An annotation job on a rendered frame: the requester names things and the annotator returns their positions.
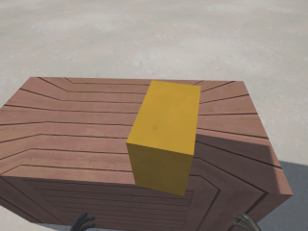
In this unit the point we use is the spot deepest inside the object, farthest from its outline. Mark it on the carton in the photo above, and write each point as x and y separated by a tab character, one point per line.
161	142

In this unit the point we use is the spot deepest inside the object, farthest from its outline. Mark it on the robot right hand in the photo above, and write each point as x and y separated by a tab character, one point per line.
250	225

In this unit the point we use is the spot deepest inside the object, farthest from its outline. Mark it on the pedestal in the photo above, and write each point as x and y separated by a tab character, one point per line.
63	153

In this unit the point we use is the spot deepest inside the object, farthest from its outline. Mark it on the robot left hand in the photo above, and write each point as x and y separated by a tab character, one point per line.
77	225

